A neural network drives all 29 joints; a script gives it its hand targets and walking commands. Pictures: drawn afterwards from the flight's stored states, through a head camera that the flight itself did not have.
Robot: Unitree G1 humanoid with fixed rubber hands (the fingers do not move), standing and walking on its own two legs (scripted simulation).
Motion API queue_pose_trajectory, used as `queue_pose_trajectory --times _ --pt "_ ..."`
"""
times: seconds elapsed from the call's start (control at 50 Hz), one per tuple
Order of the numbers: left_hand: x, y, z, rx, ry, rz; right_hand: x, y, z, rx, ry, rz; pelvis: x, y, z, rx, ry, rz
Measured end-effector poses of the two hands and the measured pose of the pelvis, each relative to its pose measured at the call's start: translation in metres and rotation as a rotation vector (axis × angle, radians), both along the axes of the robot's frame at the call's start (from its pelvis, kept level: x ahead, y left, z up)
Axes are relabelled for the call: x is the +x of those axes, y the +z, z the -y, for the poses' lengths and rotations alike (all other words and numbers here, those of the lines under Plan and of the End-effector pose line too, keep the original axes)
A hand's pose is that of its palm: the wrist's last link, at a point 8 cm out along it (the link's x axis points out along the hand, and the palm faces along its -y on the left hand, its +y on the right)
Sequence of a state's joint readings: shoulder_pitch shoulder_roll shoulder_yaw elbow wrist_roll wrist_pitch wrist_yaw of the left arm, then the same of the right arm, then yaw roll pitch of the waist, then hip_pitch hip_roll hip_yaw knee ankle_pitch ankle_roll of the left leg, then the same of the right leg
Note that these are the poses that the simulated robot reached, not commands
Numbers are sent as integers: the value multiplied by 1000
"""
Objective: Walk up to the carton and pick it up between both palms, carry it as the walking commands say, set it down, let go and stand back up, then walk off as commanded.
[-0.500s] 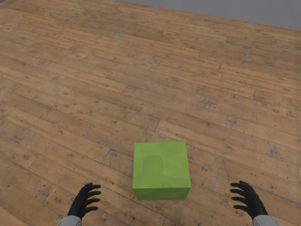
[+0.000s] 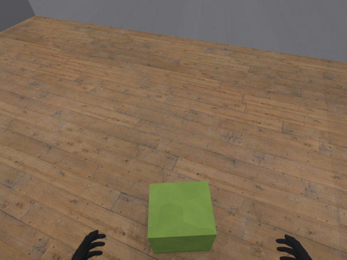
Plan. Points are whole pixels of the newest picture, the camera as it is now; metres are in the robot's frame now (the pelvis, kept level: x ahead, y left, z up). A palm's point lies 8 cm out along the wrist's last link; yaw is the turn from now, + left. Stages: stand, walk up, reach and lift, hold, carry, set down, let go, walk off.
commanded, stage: stand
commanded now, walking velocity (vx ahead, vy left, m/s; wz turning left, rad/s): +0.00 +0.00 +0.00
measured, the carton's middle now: (180, 218) +0.43 +0.02 -0.63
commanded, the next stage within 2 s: walk off in 1.72 s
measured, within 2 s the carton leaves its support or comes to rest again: neither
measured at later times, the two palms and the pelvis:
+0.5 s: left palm out of the picture +0.09 +0.27 -0.13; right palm out of the picture +0.07 -0.26 -0.12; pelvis +0.04 +0.01 -0.01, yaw -1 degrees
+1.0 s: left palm out of the picture +0.00 +0.25 -0.14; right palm out of the picture -0.01 -0.23 -0.14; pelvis +0.02 +0.01 +0.00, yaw -1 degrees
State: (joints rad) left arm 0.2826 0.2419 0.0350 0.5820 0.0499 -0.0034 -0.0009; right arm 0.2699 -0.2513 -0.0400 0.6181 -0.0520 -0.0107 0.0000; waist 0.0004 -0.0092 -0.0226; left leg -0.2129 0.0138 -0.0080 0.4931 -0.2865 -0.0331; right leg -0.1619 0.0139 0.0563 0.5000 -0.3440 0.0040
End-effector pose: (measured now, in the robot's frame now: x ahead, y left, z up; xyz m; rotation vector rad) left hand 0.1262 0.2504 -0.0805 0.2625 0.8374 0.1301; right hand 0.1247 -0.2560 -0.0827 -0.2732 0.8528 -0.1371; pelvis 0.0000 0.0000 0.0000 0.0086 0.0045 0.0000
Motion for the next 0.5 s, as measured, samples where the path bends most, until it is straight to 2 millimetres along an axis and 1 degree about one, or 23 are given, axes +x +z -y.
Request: queue_pose_trajectory --times 0.08,0.16,0.34,0.42,0.5 --pt "-13 -14 -11 14 16 -70 -19 -13 11 -17 -47 -77 12 -2 -1 -1 -6 -36" --pt "-15 -23 -17 19 30 -115 -28 -19 14 -23 -77 -128 24 -4 -2 -1 -10 -51" --pt "-15 -37 -20 18 50 -192 -34 -32 8 -14 -102 -203 39 -8 -5 -1 -15 -51" --pt "-22 -42 -21 18 62 -232 -40 -37 5 -8 -111 -242 41 -8 -6 -1 -16 -45" --pt "-34 -46 -22 19 75 -280 -50 -42 2 -2 -121 -287 41 -8 -7 -2 -17 -37"
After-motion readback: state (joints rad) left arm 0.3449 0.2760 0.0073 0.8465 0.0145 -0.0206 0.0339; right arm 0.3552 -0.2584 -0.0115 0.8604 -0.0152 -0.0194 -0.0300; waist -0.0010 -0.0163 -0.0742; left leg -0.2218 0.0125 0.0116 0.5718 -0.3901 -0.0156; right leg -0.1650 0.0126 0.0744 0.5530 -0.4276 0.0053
